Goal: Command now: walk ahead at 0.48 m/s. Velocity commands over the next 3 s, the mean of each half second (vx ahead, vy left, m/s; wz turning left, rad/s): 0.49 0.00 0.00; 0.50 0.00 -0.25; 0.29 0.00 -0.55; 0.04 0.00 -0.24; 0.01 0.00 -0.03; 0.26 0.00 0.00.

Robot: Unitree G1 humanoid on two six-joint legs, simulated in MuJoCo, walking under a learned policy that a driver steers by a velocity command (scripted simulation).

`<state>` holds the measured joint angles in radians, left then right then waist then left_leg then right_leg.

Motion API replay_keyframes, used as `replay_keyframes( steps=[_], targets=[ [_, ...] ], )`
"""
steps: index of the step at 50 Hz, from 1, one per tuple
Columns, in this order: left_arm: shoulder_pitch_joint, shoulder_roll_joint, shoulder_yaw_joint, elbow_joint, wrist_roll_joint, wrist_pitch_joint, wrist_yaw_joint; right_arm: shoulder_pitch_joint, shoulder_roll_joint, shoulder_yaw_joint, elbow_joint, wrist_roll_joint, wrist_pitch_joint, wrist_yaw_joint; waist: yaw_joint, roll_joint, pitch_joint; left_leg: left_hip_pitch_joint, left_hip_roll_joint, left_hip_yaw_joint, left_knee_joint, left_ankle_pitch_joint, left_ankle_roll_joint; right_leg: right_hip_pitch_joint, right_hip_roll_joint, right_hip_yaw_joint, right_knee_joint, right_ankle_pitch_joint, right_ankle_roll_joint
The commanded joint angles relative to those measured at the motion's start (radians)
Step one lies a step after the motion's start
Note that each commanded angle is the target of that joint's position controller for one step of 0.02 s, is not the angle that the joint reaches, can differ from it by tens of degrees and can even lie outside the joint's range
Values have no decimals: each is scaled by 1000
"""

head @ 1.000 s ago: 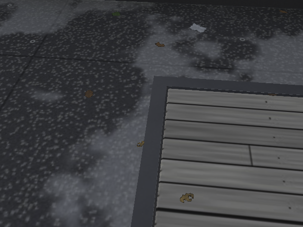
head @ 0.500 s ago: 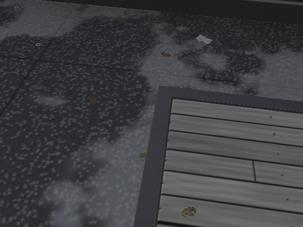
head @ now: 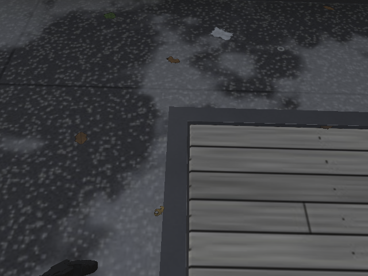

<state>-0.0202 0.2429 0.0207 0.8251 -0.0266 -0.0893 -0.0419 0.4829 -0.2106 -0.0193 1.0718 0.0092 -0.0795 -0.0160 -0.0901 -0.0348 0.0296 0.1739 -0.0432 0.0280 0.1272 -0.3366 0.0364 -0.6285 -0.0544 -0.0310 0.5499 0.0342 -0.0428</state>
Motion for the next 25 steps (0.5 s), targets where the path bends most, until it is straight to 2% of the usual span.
replay_keyframes(
  steps=[1, 2, 3, 4, 5, 6, 7, 8, 9, 10, 11, 12, 13, 15, 17, 21, 25],
  targets=[
    [-47, 108, 31, -77, -1, -22, -11, 4, -192, -44, -36, -1, 7, -9, 89, 137, 47, -28, 295, -76, 102, 797, 106, 86, 42, -14, -30, -56, -45],
    [48, 140, 48, -53, -2, -21, -7, -11, -204, -50, -44, -7, 16, -9, 142, 162, -28, -17, 288, -64, 220, 983, 96, 213, 76, -36, -16, -90, -66],
    [217, 181, 72, -2, -5, -16, 1, -29, -195, -46, -55, -14, 26, -7, 225, 160, -130, -71, 246, -33, 421, 1051, 70, 432, 96, -51, -29, -77, -94],
    [401, 238, 90, 40, 7, -9, 12, -26, -167, -32, -81, -26, 26, -4, 283, 87, -266, -313, 202, -21, 716, 780, 47, 766, -67, 135, 9, -108, -154],
    [487, 304, 104, 72, 21, -6, 7, 130, 3, 13, -83, -20, 1, 16, 193, -203, -451, -707, -12, -46, 1114, -1, -18, 1118, -331, 671, -112, -373, -344],
    [458, 203, 77, 75, 17, -6, 7, 61, -87, -6, -71, 8, -31, 23, 227, -147, -415, -823, -2, -179, 1248, -209, 4, 1073, -323, 815, -260, -461, -320],
    [348, 167, 64, 59, 13, -11, 11, -58, -159, -27, -120, 39, -50, 24, 201, -120, -215, -903, 55, -154, 1274, -147, 23, 907, -292, 646, -283, -414, -264],
    [252, 139, 55, 38, 17, -18, 10, -126, -170, -29, -139, 41, -59, 16, 165, -9, -128, -862, 113, -133, 1223, -47, 29, 729, -259, 509, -313, -294, -236],
    [201, 112, 47, 33, 27, -24, 4, -154, -166, -38, -141, 28, -55, 7, 130, 32, -68, -813, 147, -115, 1160, 9, 24, 589, -219, 401, -339, -178, -216],
    [182, 90, 40, 38, 37, -29, 1, -128, -147, -42, -138, 19, -41, 3, 90, 7, -58, -741, 178, -122, 1118, 43, 22, 505, -185, 325, -367, -132, -201],
    [181, 81, 38, 47, 36, -30, -3, -106, -119, -40, -135, 14, -27, 2, 72, -11, -50, -704, 186, -119, 1085, 52, 18, 458, -167, 289, -395, -122, -202],
    [194, 86, 39, 59, 30, -32, -3, -97, -99, -38, -136, 12, -16, 0, 61, -18, -34, -695, 194, -109, 1052, 51, 11, 421, -158, 253, -417, -103, -209],
    [210, 98, 41, 71, 28, -34, 0, -114, -96, -39, -146, 9, -7, -2, 56, -20, -13, -710, 202, -100, 1014, 65, 2, 393, -156, 226, -437, -91, -215],
    [245, 133, 49, 86, 29, -34, 15, -202, -111, -44, -184, -1, -1, -5, 68, -11, 22, -787, 215, -90, 909, 153, -24, 391, -154, 194, -466, -78, -222],
    [280, 149, 53, 96, 27, -27, 30, -289, -112, -44, -215, -6, -5, -2, 91, -4, 35, -835, 213, -81, 768, 279, -37, 423, -141, 160, -472, -60, -207],
    [356, 169, 56, 120, 14, -17, 41, -444, -91, -32, -257, 1, -18, 14, 145, -4, 44, -772, 157, -28, 513, 454, -40, 460, -110, 88, -464, -46, -167],
    [428, 173, 61, 156, 5, 3, 44, -544, -105, -29, -304, 12, -24, 37, 169, -7, 63, -814, 138, -40, 411, 403, -18, 622, -174, 104, -403, -29, -157]
  ],
)
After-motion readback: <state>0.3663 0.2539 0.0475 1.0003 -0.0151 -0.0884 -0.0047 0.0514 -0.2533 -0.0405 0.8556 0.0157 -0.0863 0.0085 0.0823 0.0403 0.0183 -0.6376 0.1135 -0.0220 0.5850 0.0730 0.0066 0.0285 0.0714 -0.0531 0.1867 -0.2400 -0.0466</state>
